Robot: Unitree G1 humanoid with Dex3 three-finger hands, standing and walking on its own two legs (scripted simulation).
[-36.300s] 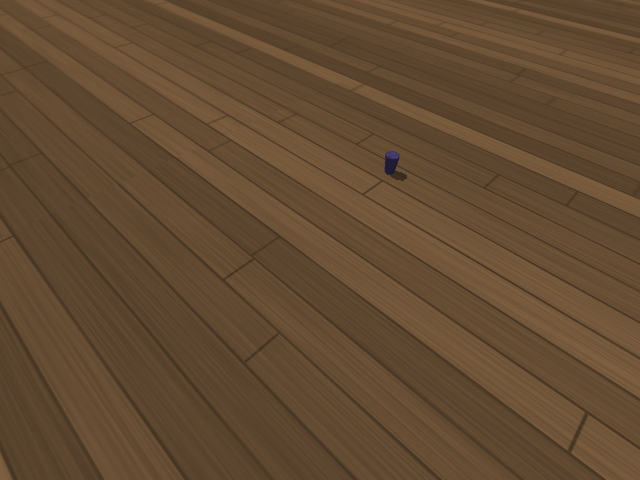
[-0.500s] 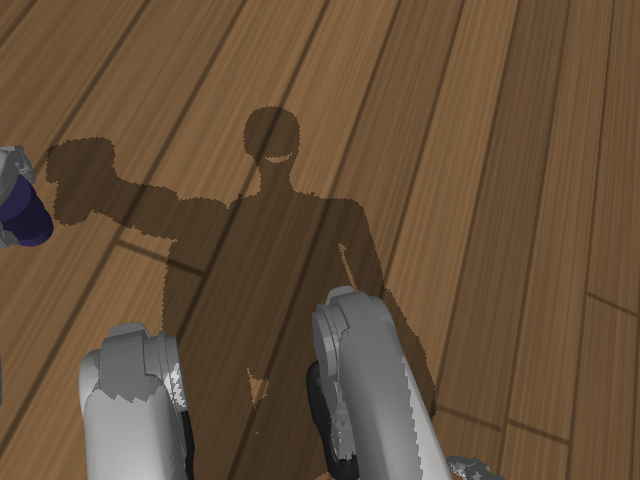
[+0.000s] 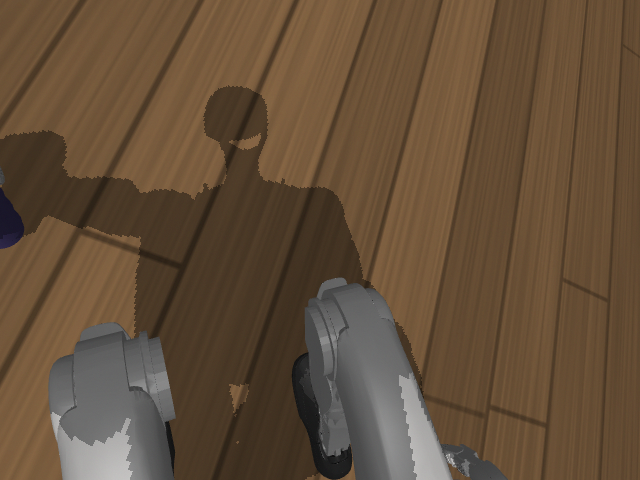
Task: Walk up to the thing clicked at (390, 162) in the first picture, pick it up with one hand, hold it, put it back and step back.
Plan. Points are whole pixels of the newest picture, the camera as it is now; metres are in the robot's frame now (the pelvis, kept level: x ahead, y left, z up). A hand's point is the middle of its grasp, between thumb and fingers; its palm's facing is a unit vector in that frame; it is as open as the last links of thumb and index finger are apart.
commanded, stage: rest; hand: left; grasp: from above
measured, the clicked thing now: out of the picture +0.47 +0.32 -0.23
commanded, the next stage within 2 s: open in 0.72 s
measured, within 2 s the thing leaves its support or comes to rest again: rests again in 1.00 s
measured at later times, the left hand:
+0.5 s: hand out of the picture +0.47 +0.32 -0.22, palm faces -0.46 -0.12 -0.88, open 9.6 cm
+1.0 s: hand out of the picture +0.47 +0.33 -0.22, palm faces -0.46 -0.11 -0.88, open 9.8 cm
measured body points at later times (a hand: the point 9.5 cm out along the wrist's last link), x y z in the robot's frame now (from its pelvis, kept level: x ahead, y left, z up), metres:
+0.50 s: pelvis +0.01 +0.00 -0.01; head +0.27 +0.10 +0.33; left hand +0.49 +0.33 -0.17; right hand +0.05 -0.26 -0.09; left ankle +0.07 +0.13 -0.29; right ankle +0.10 -0.14 -0.29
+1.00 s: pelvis +0.00 +0.01 -0.02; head +0.26 +0.11 +0.33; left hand +0.49 +0.33 -0.17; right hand +0.04 -0.26 -0.09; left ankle +0.07 +0.13 -0.29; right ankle +0.10 -0.14 -0.29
